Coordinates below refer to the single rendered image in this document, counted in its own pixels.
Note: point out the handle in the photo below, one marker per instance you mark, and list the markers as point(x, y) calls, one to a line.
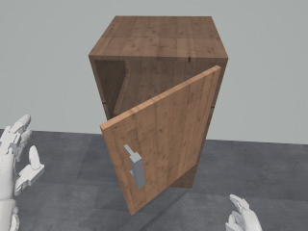
point(137, 167)

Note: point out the cupboard door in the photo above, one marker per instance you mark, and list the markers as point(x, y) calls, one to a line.
point(167, 132)

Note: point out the robot right hand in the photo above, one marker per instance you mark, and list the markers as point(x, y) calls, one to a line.
point(246, 220)

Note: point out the robot left forearm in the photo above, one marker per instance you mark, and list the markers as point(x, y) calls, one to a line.
point(9, 220)

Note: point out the robot left hand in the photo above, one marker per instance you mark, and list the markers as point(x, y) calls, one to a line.
point(12, 142)

